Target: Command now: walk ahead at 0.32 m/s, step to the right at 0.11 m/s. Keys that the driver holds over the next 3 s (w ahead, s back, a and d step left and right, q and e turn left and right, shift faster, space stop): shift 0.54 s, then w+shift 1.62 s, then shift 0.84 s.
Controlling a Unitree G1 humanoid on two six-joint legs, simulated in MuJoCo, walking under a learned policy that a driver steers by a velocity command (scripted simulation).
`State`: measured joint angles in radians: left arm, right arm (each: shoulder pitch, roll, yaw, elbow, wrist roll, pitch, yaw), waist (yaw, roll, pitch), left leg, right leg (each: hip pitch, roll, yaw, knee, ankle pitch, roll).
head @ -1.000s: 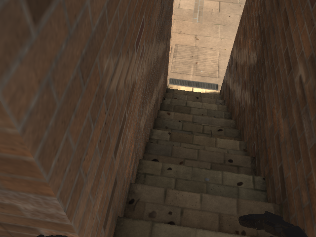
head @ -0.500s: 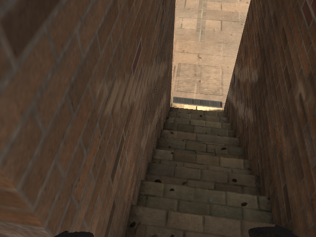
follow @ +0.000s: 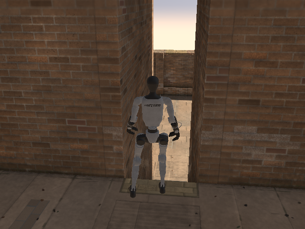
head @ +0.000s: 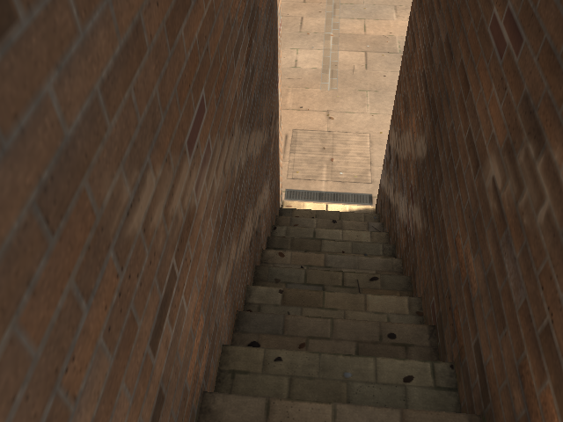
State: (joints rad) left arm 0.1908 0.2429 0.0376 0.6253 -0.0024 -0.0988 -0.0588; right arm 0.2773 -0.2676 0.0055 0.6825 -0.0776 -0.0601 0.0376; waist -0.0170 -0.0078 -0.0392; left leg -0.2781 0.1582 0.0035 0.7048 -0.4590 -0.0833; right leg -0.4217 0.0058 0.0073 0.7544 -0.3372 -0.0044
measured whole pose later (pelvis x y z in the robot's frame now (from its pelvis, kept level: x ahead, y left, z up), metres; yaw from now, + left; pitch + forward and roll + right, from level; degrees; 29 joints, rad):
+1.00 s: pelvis +0.12 -0.01 +0.00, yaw -1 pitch -1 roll +1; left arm 0.26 0.30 0.06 0.69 0.03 0.01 -0.01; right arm 0.34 -0.23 -0.05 0.73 -0.02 -0.02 -0.03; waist -0.02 -0.06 0.03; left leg -0.31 -0.01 0.06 0.74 -0.42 0.04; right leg -0.58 0.10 0.14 1.20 -0.33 -0.04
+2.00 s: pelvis +0.73 -0.10 -0.43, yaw +0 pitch -3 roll +1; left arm 0.12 0.27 0.03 0.87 0.04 -0.04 -0.03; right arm 0.62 -0.17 -0.05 1.06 0.03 -0.08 -0.09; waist -0.03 -0.09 0.02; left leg -0.19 -0.06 0.01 1.02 -0.78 0.04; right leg -0.74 0.02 0.20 0.91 0.38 -0.03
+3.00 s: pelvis +1.30 -0.27 -0.96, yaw -2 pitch +5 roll -3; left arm 0.31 0.21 -0.04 0.86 0.02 -0.09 -0.10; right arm 0.27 -0.20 0.07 0.77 -0.02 -0.06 0.08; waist -0.02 0.02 -0.01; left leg -0.93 0.16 -0.05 1.38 -0.20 -0.17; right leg -0.55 0.05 -0.13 0.76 -0.29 -0.07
